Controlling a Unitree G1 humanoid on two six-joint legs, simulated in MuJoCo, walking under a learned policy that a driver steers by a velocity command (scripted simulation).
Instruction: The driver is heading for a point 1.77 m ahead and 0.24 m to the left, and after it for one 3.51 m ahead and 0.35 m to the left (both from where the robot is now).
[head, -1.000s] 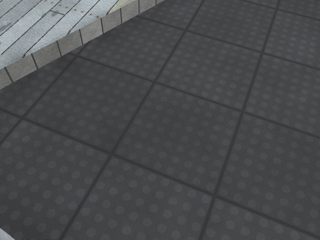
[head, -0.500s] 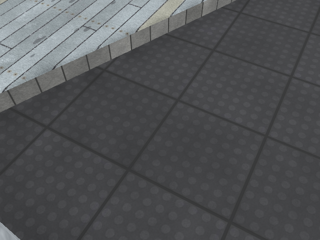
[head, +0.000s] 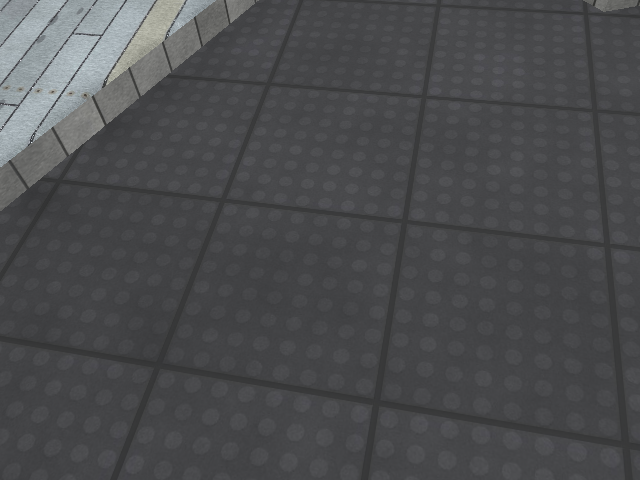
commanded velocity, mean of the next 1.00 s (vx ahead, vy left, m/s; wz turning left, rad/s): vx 0.24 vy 0.00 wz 0.16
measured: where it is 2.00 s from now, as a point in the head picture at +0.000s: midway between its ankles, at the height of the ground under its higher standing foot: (252, 319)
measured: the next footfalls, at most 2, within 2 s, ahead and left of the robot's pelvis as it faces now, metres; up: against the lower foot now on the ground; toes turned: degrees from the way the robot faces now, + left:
left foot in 0.28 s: +0.07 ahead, +0.15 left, +0.00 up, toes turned -10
left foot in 0.94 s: +0.36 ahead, +0.22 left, +0.00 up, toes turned +15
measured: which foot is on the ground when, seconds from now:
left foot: up 0.00-0.26, down 0.28-0.52, up 0.54-0.92, down 0.94-1.00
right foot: down 0.00-0.94, up 0.96-1.00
